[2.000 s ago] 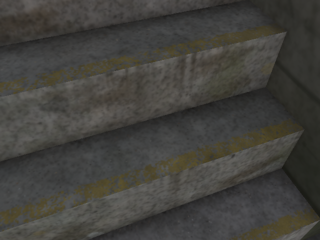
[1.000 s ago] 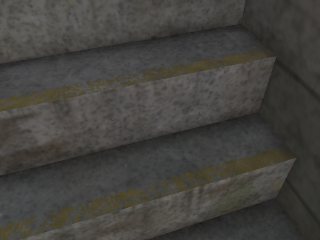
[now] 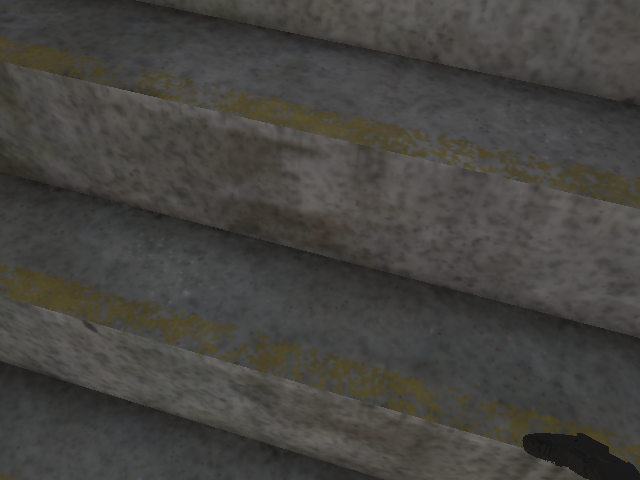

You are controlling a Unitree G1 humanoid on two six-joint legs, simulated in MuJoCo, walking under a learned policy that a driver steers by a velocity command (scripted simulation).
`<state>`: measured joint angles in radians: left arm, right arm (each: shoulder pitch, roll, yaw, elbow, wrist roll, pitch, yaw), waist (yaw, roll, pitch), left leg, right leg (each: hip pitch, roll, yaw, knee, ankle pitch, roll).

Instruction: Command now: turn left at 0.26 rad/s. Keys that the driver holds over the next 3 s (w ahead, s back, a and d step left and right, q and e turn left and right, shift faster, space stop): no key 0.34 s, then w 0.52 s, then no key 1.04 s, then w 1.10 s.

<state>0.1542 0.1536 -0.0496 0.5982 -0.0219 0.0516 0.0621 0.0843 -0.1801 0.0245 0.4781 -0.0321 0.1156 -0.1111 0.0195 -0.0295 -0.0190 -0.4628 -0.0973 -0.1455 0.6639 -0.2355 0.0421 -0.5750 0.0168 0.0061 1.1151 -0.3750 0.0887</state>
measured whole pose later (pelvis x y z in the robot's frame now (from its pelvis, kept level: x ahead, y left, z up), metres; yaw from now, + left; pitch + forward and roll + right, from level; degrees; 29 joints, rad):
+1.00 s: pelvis +0.11 -0.02 +0.03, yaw +2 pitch +7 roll -1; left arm -0.24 0.01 -0.15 0.57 0.02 -0.09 -0.09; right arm 0.55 -0.06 0.02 1.00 -0.04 0.00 -0.11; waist -0.12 -0.07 -0.04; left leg -0.18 0.01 0.05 0.21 -0.15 0.03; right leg -1.02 0.10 -0.06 1.90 -0.28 -0.05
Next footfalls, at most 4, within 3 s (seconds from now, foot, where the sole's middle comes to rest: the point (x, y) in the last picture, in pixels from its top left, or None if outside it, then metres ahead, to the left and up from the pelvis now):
0.08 right None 0.06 -0.12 -0.76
1.14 right None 0.04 -0.07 -0.76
1.40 left None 0.23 0.11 -0.52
2.04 right None -0.01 0.01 -0.76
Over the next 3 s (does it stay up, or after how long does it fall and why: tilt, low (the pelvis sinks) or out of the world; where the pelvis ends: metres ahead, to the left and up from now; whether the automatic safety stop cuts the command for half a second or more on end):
stays up -0.17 0.11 -0.23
